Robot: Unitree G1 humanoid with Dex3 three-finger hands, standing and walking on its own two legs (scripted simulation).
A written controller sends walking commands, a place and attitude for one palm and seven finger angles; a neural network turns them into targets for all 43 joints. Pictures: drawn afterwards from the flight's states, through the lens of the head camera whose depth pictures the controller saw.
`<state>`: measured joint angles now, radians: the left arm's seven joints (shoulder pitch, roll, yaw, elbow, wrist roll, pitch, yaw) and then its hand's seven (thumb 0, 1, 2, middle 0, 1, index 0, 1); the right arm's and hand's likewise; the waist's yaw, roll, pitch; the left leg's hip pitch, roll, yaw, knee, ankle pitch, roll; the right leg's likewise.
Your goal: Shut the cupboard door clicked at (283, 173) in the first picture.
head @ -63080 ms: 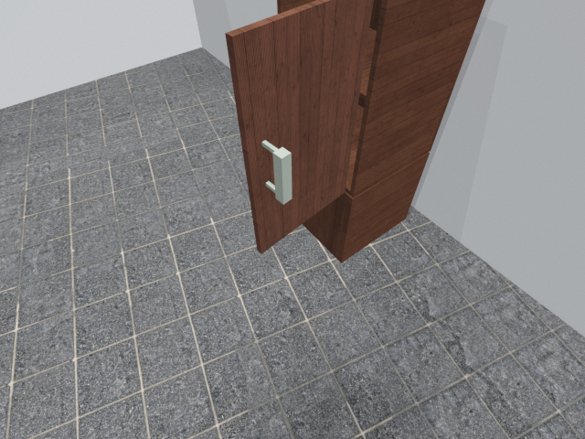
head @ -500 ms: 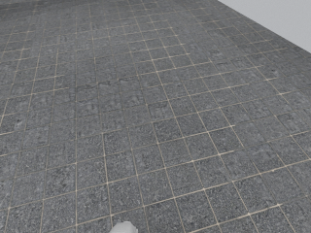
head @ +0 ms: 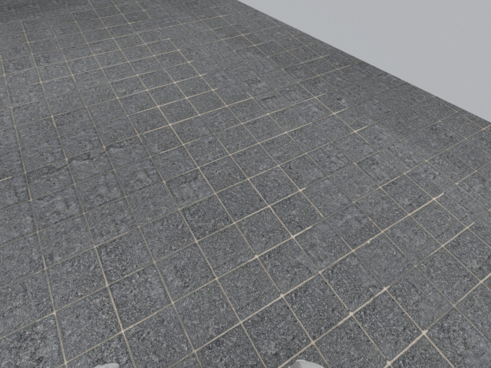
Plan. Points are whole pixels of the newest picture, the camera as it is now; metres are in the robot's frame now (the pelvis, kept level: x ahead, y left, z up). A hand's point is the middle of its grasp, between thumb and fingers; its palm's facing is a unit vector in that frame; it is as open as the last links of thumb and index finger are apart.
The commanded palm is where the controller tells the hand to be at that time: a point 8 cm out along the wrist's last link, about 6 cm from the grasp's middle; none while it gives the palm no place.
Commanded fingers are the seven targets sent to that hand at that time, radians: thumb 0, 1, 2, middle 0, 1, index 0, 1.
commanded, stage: turn to face it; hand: left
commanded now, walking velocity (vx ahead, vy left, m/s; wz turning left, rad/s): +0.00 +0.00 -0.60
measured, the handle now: out of the picture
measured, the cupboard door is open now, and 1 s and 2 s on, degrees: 31 31 31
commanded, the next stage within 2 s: none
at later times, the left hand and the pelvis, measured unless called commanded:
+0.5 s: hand (163, 366) +0.14 +0.16 -0.17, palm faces -0.23 -0.96 -0.19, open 7.4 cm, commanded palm none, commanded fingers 0.00 0.90 0.90 -0.20 -0.30 -0.20 -0.30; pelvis +0.03 -0.01 +0.00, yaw -16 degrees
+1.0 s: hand (194, 307) +0.24 +0.12 -0.16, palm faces -0.55 -0.80 -0.24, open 7.4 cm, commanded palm none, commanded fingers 0.00 0.90 0.90 -0.20 -0.30 -0.20 -0.30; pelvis +0.03 +0.01 -0.01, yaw -35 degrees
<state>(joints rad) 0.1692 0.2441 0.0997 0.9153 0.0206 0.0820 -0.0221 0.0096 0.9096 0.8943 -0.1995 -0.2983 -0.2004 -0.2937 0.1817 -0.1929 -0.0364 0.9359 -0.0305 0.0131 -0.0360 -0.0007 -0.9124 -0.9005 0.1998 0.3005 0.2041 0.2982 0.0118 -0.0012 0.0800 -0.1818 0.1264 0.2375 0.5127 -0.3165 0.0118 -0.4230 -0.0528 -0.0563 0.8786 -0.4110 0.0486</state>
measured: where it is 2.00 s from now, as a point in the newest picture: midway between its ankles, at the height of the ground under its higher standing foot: outside the picture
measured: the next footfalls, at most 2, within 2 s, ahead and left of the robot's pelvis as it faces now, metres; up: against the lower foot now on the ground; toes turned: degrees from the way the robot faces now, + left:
right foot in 0.10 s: +0.05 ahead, -0.15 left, +0.00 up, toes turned -10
left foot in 0.54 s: +0.11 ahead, +0.11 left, +0.00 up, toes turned -16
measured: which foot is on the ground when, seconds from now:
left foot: down 0.00-0.10, up 0.12-0.52, down 0.54-1.00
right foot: up 0.00-0.08, down 0.10-0.56, up 0.58-1.00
